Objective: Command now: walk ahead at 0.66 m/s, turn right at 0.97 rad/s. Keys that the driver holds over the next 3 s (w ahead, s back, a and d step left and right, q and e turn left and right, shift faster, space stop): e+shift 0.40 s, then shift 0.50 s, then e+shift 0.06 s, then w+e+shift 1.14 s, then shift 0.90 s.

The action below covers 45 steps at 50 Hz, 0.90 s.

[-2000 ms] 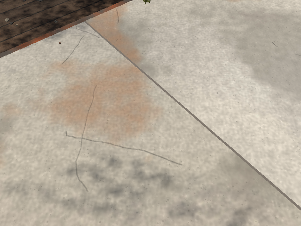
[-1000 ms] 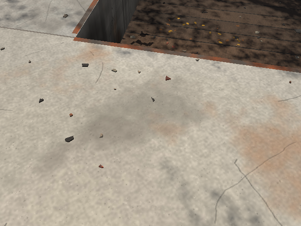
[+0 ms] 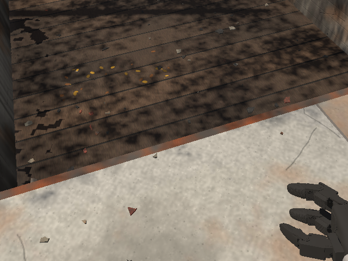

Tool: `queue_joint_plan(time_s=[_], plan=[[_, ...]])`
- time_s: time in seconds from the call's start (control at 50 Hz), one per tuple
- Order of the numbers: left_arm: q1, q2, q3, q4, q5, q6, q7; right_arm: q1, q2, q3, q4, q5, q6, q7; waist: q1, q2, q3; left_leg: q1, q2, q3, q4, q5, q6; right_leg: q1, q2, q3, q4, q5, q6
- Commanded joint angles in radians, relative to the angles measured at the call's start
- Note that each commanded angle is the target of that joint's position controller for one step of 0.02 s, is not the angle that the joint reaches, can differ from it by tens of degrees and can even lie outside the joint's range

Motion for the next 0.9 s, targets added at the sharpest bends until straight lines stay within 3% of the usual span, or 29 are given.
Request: queue_joint_plan(time_s=[0.02, 0.04, 0.06, 0.08, 0.1, 0.12, 0.14, 0.16, 0.22, 0.3, 0.4, 0.44, 0.46, 0.48, 0.5, 0.52, 0.54, 0.56, 0.58, 0.6, 0.62, 0.66, 0.72, 0.76, 0.82, 0.84, 0.86, 0.88, 0.9], plan=[[-0.036, 0.161, 0.057, -0.048, -0.009, 0.02, 0.02, 0.01, -0.14, -0.075, -0.052, 0.018, -0.019, 0.0, -0.09, -0.139, -0.066, 0.375, -0.107, 0.11, -0.146, 0.046, 0.014, -0.164, -0.082, 0.177, 0.061, 0.35, -0.017], [-0.071, 0.146, 0.054, -0.068, -0.002, 0.023, 0.019, 0.143, -0.164, -0.09, -0.022, 0.008, -0.024, -0.001, -0.167, -0.141, -0.159, 0.522, -0.064, 0.106, -0.142, 0.112, 0.047, -0.163, -0.056, 0.139, 0.244, 0.441, 0.037], [-0.07, 0.06, 0.028, -0.104, 0.025, 0.023, 0.014, 0.333, -0.195, -0.095, 0.007, -0.01, -0.02, 0.001, -0.23, -0.07, -0.345, 0.814, 0.124, -0.02, -0.025, 0.201, 0.12, -0.281, -0.034, 0.06, 0.55, 0.167, 0.082], [0.14, -0.016, -0.002, -0.138, 0.023, 0.018, 0.001, 0.372, -0.274, -0.1, 0.008, -0.05, -0.005, 0.01, -0.117, 0.339, -0.546, 1.119, 0.456, -0.528, -0.044, 0.4, 0.326, -0.568, 0.055, -0.018, 0.882, -0.391, 0.133], [0.159, 0.122, 0.011, -0.134, 0.001, 0.023, -0.01, 0.337, -0.255, -0.107, 0.021, -0.031, 0.013, 0.012, -0.119, 0.365, -0.571, 1.087, 0.492, -0.678, -0.089, 0.028, 0.377, -0.668, -0.104, -0.052, 1.035, -0.233, 0.152], [0.019, 0.174, 0.027, -0.142, -0.006, 0.037, -0.008, 0.271, -0.146, -0.084, -0.009, -0.031, 0.03, -0.003, -0.166, 0.245, -0.41, 0.966, 0.393, -0.467, -0.12, -0.069, 0.337, -0.721, -0.142, -0.1, 1.047, -0.135, 0.171], [-0.077, 0.204, 0.041, -0.161, -0.003, 0.051, -0.003, 0.208, -0.105, -0.068, -0.004, -0.026, 0.052, -0.012, -0.166, 0.117, -0.272, 0.794, 0.327, -0.264, -0.131, 0.02, 0.289, -0.707, -0.174, -0.148, 1.002, -0.051, 0.183], [-0.131, 0.215, 0.052, -0.177, 0.013, 0.06, -0.001, 0.177, -0.102, -0.064, 0.005, -0.022, 0.063, -0.014, -0.153, 0.069, -0.185, 0.658, 0.275, -0.153, -0.141, 0.142, 0.271, -0.668, -0.2, -0.166, 0.963, -0.033, 0.191], [-0.165, 0.122, 0.036, -0.208, 0.008, 0.081, -0.008, 0.148, -0.11, -0.075, 0.078, -0.016, 0.057, -0.017, -0.117, 0.109, -0.074, 0.463, 0.225, 0.043, -0.224, 0.264, 0.27, -0.582, -0.241, -0.217, 0.751, -0.03, 0.181], [-0.204, 0.126, 0.033, -0.213, 0.015, 0.093, -0.022, 0.109, -0.18, -0.104, 0.115, -0.005, 0.064, -0.018, -0.111, 0.079, -0.131, 0.498, 0.284, 0.142, -0.26, 0.253, 0.3, -0.516, -0.276, -0.225, 0.524, 0.148, 0.166], [-0.292, 0.166, 0.05, -0.223, 0.016, 0.121, -0.056, 0.076, -0.228, -0.121, 0.134, 0.026, 0.072, 0.002, -0.123, 0.081, -0.083, 0.465, 0.258, 0.315, -0.235, 0.117, 0.241, -0.345, -0.245, -0.306, 0.277, 0.252, 0.113], [-0.331, 0.168, 0.055, -0.243, 0.022, 0.124, -0.063, 0.113, -0.242, -0.128, 0.15, 0.041, 0.075, 0.012, -0.133, 0.069, -0.073, 0.499, 0.267, 0.322, -0.17, 0.173, 0.227, -0.306, -0.213, -0.33, 0.175, 0.192, 0.085], [-0.308, 0.17, 0.061, -0.239, 0.026, 0.123, -0.062, 0.113, -0.243, -0.128, 0.154, 0.052, 0.079, 0.015, -0.111, 0.052, -0.081, 0.504, 0.254, 0.346, -0.096, 0.223, 0.206, -0.246, -0.183, -0.35, 0.085, 0.218, 0.064], [-0.23, 0.198, 0.077, -0.215, 0.034, 0.118, -0.052, 0.135, -0.221, -0.123, 0.166, 0.056, 0.082, 0.02, -0.075, 0.004, -0.118, 0.456, 0.208, 0.388, 0.049, 0.253, 0.167, -0.096, -0.143, -0.352, -0.012, 0.32, 0.027], [-0.127, 0.315, 0.11, -0.207, 0.038, 0.112, -0.028, 0.187, -0.187, -0.109, 0.156, 0.027, 0.082, 0.024, -0.051, -0.204, -0.186, 0.247, 0.119, 0.432, 0.327, -0.041, 0.081, 0.155, -0.297, -0.114, -0.059, 0.816, -0.058], [-0.175, 0.387, 0.104, -0.245, 0.061, 0.099, -0.017, 0.217, -0.132, -0.078, 0.116, -0.022, 0.086, 0.021, -0.111, -0.401, -0.292, -0.023, -0.023, 0.338, 0.64, -0.758, 0.014, 0.274, -0.563, 0.276, -0.071, 1.001, -0.303], [-0.173, 0.301, 0.076, -0.249, 0.059, 0.079, -0.026, 0.171, -0.188, -0.091, 0.143, -0.006, 0.096, 0.019, -0.046, -0.195, -0.362, -0.042, -0.002, 0.178, 0.751, -0.742, 0.009, 0.232, -0.566, 0.231, -0.09, 0.962, -0.33], [-0.198, 0.272, 0.066, -0.228, 0.059, 0.065, -0.028, 0.146, -0.195, -0.091, 0.136, 0.022, 0.104, 0.014, -0.065, -0.154, -0.308, -0.051, 0.023, 0.171, 0.725, -0.664, 0.029, 0.149, -0.522, 0.152, -0.113, 0.759, -0.278], [-0.253, 0.235, 0.057, -0.217, 0.043, 0.06, -0.023, 0.141, -0.188, -0.09, 0.151, 0.017, 0.112, 0.0, -0.088, -0.09, -0.23, -0.045, 0.05, 0.168, 0.644, -0.593, 0.036, 0.082, -0.45, 0.073, -0.124, 0.612, -0.194], [-0.302, 0.208, 0.046, -0.214, 0.035, 0.063, -0.014, 0.135, -0.184, -0.09, 0.155, 0.003, 0.12, -0.012, -0.107, -0.104, -0.189, -0.015, 0.057, 0.17, 0.579, -0.538, 0.029, 0.011, -0.411, 0.025, -0.13, 0.564, -0.15], [-0.335, 0.205, 0.039, -0.219, 0.045, 0.066, -0.007, 0.155, -0.179, -0.089, 0.166, 0.0, 0.13, -0.013, -0.129, -0.135, -0.176, 0.065, 0.038, 0.194, 0.575, -0.492, 0.017, -0.077, -0.381, -0.027, -0.134, 0.61, -0.142], [-0.367, 0.193, 0.033, -0.221, 0.065, 0.064, 0.001, 0.196, -0.153, -0.079, 0.178, -0.004, 0.135, -0.012, -0.148, -0.126, -0.19, 0.15, 0.022, 0.208, 0.485, -0.438, 0.001, -0.133, -0.357, -0.074, -0.14, 0.633, -0.143], [-0.35, 0.181, 0.031, -0.194, 0.061, 0.064, 0.004, 0.181, -0.103, -0.053, 0.174, -0.002, 0.135, -0.009, -0.121, -0.137, -0.193, 0.231, 0.018, 0.205, 0.308, -0.39, 0.005, -0.149, -0.353, -0.08, -0.128, 0.575, -0.144], [-0.335, 0.171, 0.025, -0.173, 0.062, 0.067, 0.001, 0.174, -0.112, -0.051, 0.17, 0.001, 0.137, -0.003, -0.109, -0.155, -0.185, 0.274, 0.014, 0.203, 0.233, -0.368, 0.013, -0.165, -0.364, -0.052, -0.126, 0.491, -0.146], [-0.352, 0.126, 0.004, -0.143, 0.044, 0.065, -0.011, 0.217, -0.087, -0.046, 0.189, -0.007, 0.133, 0.011, -0.153, -0.146, -0.15, 0.426, -0.009, 0.232, -0.016, -0.214, 0.053, -0.24, -0.33, -0.047, -0.089, 0.308, -0.083], [-0.313, 0.086, -0.009, -0.119, 0.045, 0.06, -0.013, 0.224, -0.085, -0.042, 0.191, -0.025, 0.13, 0.015, -0.155, -0.113, -0.135, 0.49, 0.01, 0.201, -0.117, -0.124, 0.074, -0.276, -0.287, -0.059, -0.071, 0.201, -0.021], [-0.258, 0.06, -0.017, -0.106, 0.063, 0.054, -0.015, 0.216, -0.156, -0.051, 0.176, -0.042, 0.127, 0.01, -0.107, 0.027, -0.119, 0.512, 0.142, 0.055, -0.158, 0.028, 0.117, -0.316, -0.201, -0.117, 0.03, 0.055, 0.052], [-0.206, 0.061, -0.01, -0.101, 0.057, 0.051, -0.015, 0.142, -0.181, -0.053, 0.174, -0.044, 0.129, 0.009, -0.041, 0.171, -0.099, 0.354, 0.201, 0.024, -0.189, -0.149, 0.197, -0.236, -0.148, -0.196, 0.015, 0.037, 0.098], [-0.264, 0.103, -0.003, -0.091, 0.065, 0.054, -0.01, 0.091, -0.126, -0.044, 0.159, -0.041, 0.126, 0.011, -0.071, 0.159, -0.058, 0.246, 0.153, 0.031, -0.234, -0.386, 0.188, -0.148, -0.162, -0.205, -0.001, 0.117, 0.119]])
Next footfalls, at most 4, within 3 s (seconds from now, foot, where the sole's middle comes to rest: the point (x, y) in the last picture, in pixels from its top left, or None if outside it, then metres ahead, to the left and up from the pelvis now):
0.06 left None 0.27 0.18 -0.77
0.50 right None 0.28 -0.10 -0.77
0.84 left None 0.39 0.12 -0.77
1.36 right None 0.30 -0.24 -0.77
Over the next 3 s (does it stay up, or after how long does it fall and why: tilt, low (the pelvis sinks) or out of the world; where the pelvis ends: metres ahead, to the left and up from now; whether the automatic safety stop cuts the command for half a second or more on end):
stays up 0.49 -1.07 0.00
